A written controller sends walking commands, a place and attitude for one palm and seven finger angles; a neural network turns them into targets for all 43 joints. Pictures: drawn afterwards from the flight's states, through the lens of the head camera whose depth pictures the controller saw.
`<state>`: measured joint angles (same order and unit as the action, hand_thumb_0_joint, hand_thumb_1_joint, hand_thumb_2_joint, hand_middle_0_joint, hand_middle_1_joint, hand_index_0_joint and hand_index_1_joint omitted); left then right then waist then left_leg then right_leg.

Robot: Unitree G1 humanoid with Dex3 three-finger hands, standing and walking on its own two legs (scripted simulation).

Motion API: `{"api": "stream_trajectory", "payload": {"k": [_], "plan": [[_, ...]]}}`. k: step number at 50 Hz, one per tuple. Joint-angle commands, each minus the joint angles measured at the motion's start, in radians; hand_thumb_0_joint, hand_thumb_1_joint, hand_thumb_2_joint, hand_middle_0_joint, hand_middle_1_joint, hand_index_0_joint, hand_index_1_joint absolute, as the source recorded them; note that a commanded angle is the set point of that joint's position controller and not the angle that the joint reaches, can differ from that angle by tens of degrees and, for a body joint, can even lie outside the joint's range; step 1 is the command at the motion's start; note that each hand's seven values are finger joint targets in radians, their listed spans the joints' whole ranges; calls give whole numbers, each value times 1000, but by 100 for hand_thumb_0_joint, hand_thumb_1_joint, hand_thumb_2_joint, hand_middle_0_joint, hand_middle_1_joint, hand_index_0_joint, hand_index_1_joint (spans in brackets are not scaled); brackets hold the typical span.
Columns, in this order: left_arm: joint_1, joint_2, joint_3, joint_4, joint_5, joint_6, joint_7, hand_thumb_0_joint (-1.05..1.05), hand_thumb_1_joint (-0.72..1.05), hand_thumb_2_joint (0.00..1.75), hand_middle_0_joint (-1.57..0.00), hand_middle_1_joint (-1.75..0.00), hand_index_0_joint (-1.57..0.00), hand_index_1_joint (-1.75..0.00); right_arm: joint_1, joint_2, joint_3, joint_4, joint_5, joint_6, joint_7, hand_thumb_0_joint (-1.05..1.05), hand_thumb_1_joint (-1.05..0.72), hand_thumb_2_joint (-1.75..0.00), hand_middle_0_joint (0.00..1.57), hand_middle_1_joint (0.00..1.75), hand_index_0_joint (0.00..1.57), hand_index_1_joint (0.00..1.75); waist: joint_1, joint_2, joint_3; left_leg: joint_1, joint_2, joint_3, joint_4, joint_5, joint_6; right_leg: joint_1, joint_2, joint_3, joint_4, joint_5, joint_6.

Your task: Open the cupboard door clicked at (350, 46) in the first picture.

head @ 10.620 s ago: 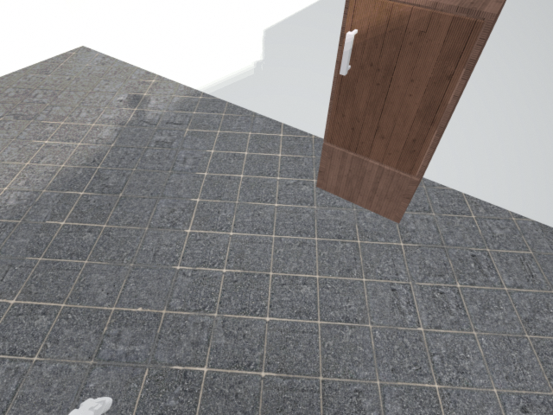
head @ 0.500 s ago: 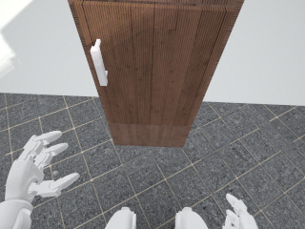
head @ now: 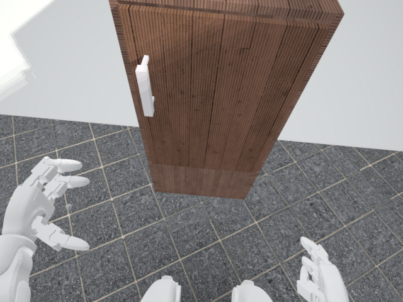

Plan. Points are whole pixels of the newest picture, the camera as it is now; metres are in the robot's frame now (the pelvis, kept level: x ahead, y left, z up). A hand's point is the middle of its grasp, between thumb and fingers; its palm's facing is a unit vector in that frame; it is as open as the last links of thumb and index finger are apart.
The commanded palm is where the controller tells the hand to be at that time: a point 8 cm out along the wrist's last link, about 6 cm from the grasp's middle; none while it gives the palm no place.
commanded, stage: raise the hand with hooked fingers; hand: left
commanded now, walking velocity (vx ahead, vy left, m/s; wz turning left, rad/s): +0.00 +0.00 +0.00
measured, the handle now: (147, 87) +0.57 +0.18 +0.05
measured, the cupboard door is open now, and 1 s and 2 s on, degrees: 0 0 0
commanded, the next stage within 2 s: move the hooked fingers beside the handle in 0.72 s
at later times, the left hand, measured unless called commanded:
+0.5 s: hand (76, 184) +0.30 +0.25 +0.06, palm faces +0.02 -1.00 -0.04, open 14.0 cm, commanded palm +0.27 +0.30 +0.06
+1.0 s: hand (80, 179) +0.31 +0.25 +0.06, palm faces +0.03 -1.00 -0.03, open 14.0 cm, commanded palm +0.29 +0.29 +0.06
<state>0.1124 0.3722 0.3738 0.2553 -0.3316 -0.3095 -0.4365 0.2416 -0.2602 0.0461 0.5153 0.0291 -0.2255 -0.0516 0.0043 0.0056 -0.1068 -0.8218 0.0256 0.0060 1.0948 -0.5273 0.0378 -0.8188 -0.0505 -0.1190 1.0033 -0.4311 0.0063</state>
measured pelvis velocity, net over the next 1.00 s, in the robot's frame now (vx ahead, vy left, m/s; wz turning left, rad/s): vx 0.00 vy -0.02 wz -0.01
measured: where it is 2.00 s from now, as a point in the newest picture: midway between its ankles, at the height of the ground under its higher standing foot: outside the picture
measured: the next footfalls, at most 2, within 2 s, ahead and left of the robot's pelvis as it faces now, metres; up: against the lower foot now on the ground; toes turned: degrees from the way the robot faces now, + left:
none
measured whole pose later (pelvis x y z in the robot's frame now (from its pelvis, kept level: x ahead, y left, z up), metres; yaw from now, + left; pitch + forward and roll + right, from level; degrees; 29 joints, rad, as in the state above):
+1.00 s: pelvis +0.00 -0.02 +0.00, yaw +0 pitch +14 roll -2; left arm -0.14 0.41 0.45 0.54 -0.34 -0.37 -0.52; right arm 0.26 -0.28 0.04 0.56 0.03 -0.19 -0.07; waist -0.01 0.01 -0.09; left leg -0.81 0.04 0.01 1.06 -0.51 0.01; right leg -0.83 -0.03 -0.11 1.00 -0.43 -0.02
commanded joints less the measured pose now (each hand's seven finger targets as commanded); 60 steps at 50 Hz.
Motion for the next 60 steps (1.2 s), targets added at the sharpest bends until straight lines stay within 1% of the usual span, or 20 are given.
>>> {"api": "stream_trajectory", "payload": {"k": [1,5,9,13,16,19,21,24,25,27,32,37,40,42,45,47,51,53,56,60], "plan": [[-191,252,126,-214,-41,-84,-35,0,-50,30,-30,-120,-30,-120,27,-168,-79,-109,2,-46,-21,0,-90,-90,20,30,20,30,-6,137,-321,222,-16,-69,-200,449,-50,184,71,36,-86,222,-43],[-212,274,154,-156,-53,-88,-45,0,-50,30,-30,-120,-30,-120,36,-167,-76,-93,-2,-41,-19,0,-90,-90,20,30,20,30,-9,113,-318,216,-13,-66,-193,494,-49,194,73,36,-85,260,-40],[-242,284,165,-49,-62,-57,-72,0,-50,30,-30,-120,-30,-120,35,-177,-77,-90,4,-29,-22,0,-90,-90,20,30,20,30,-13,93,-276,172,-17,-56,-204,433,-41,199,70,40,-100,241,-41],[-240,269,149,-26,-65,-36,-100,0,-50,30,-30,-120,-30,-120,46,-177,-81,-102,9,-22,-19,0,-90,-90,20,30,20,30,-11,86,-309,184,-19,-43,-213,437,-33,227,64,49,-119,262,-34],[-218,270,152,-50,-70,-54,-102,0,-50,30,-30,-120,-30,-120,55,-174,-85,-105,5,-21,-10,0,-90,-90,20,30,20,30,-7,73,-334,197,-18,-39,-205,492,-31,253,66,55,-117,312,-34],[-244,300,179,-55,-68,-87,-79,0,-50,30,-30,-120,-30,-120,51,-176,-86,-104,0,-18,-7,0,-90,-90,20,30,20,30,-9,53,-298,158,-20,-38,-204,436,-29,250,69,59,-114,279,-39],[-251,301,187,-47,-63,-101,-66,0,-50,30,-30,-120,-30,-120,53,-171,-85,-102,1,-11,-6,0,-90,-90,20,30,20,30,-9,92,-291,167,-22,-32,-215,411,-31,234,67,61,-120,251,-36],[-269,294,178,-32,-61,-111,-58,0,-50,30,-30,-120,-30,-120,45,-171,-83,-106,3,-7,-10,0,-90,-90,20,30,20,30,-14,89,-251,140,-24,-29,-221,345,-26,225,66,69,-133,198,-39],[-274,299,177,-31,-52,-112,-61,0,-50,30,-30,-120,-30,-120,44,-168,-81,-103,4,-5,-10,0,-90,-90,20,30,20,30,-11,114,-270,155,-24,-26,-226,344,-25,235,63,73,-134,200,-38],[-267,289,165,-38,-53,-113,-66,0,-50,30,-30,-120,-30,-120,41,-165,-81,-107,6,-4,-12,0,-90,-90,20,30,20,30,-13,113,-281,155,-26,-21,-227,332,-22,251,59,80,-144,199,-34],[-276,289,166,-20,-62,-119,-79,0,-50,30,-30,-120,-30,-120,36,-165,-78,-105,8,-3,-21,0,-90,-90,20,30,20,30,-19,67,-277,134,-26,-23,-224,295,-18,263,60,91,-155,173,-31],[-290,271,153,38,-65,-111,-88,0,-50,30,-30,-120,-30,-120,29,-164,-73,-100,11,-2,-24,0,-90,-90,20,30,20,30,-26,48,-224,95,-28,-19,-218,251,-16,248,57,104,-169,127,-29],[-311,296,161,10,-58,-114,-94,0,-50,30,-30,-120,-30,-120,30,-165,-72,-102,8,-5,-25,0,-90,-90,20,30,20,30,-16,81,-274,117,-29,-19,-215,282,-15,270,56,107,-156,163,-33],[-348,270,129,4,-54,-115,-94,0,-50,30,-30,-120,-30,-120,29,-163,-71,-101,10,-7,-27,0,-90,-90,20,30,20,30,-32,75,-261,123,-27,-20,-214,275,-14,243,57,100,-154,161,-28],[-458,326,170,51,-48,-121,-84,0,-50,30,-30,-120,-30,-120,38,-169,-68,-79,6,-4,-36,0,-90,-90,20,30,20,30,-45,51,-246,87,-24,-23,-195,243,-14,224,60,113,-152,120,-29],[-510,327,168,102,-42,-125,-85,0,-50,30,-30,-120,-30,-120,39,-169,-67,-66,9,-5,-41,0,-90,-90,20,30,20,30,-51,49,-233,72,-22,-25,-188,217,-14,204,56,119,-152,90,-27],[-552,310,121,99,-22,-119,-100,0,-50,30,-30,-120,-30,-120,54,-169,-70,-63,8,-6,-41,0,-90,-90,20,30,20,30,-42,134,-323,149,-21,-29,-196,308,-19,204,58,97,-120,192,-34],[-531,316,130,116,-17,-101,-96,0,-50,30,-30,-120,-30,-120,67,-172,-74,-66,7,-2,-37,0,-90,-90,20,30,20,30,-36,111,-349,153,-19,-28,-196,336,-20,217,57,92,-117,220,-30],[-574,347,156,184,-11,-77,-82,0,-50,30,-30,-120,-30,-120,77,-178,-73,-59,7,13,-34,0,-90,-90,20,30,20,30,-42,60,-323,105,-16,-29,-193,323,-20,214,58,91,-114,219,-27],[-590,392,204,220,-1,-81,-55,0,-50,30,-30,-120,-30,-120,90,-180,-74,-63,4,33,-26,0,-90,-90,20,30,20,30,-29,47,-343,91,-17,-22,-190,360,-19,244,60,95,-106,262,-28]]}}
